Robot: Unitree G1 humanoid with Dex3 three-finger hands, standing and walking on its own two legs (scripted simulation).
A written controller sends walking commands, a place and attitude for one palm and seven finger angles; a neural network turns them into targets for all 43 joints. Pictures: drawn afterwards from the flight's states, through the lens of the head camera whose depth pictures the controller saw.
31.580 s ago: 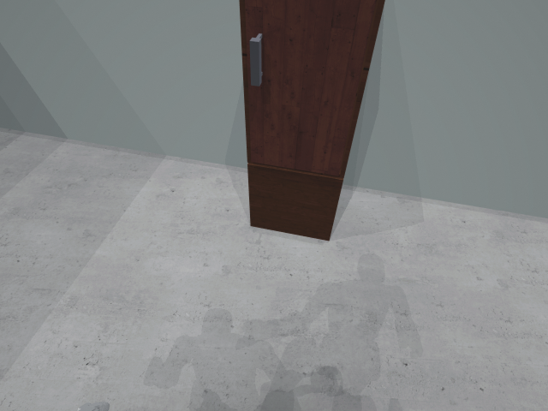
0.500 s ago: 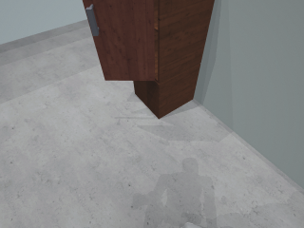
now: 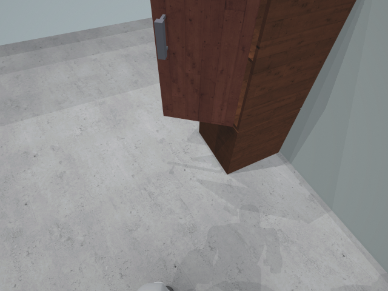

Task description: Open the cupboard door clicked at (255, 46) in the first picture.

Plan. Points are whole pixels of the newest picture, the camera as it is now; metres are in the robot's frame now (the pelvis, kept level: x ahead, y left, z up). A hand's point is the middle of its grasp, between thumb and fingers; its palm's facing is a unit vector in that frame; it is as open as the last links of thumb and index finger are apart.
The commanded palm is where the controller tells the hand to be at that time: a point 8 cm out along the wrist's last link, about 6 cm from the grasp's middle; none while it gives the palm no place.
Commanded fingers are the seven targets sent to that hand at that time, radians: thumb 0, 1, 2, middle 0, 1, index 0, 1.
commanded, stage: take the last steps up to it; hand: left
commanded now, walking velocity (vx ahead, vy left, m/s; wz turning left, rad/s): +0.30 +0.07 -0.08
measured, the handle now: (162, 37) +0.85 +0.21 +0.07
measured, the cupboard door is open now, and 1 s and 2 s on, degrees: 52 52 52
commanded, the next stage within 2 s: come to a stop and stand still in 0.44 s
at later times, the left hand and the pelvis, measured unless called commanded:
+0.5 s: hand (135, 211) +0.32 +0.20 -0.16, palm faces -0.07 -0.97 -0.24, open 7.3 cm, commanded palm none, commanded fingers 0.00 0.90 0.90 -0.20 -0.30 -0.20 -0.30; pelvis +0.18 +0.02 -0.01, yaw -4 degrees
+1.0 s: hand (124, 215) +0.31 +0.24 -0.18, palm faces -0.04 -0.97 -0.22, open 7.3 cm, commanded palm none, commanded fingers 0.00 0.90 0.90 -0.20 -0.30 -0.20 -0.30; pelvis +0.25 +0.04 +0.00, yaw -5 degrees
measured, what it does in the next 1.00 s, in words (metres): walks ahead: left foot, then right foot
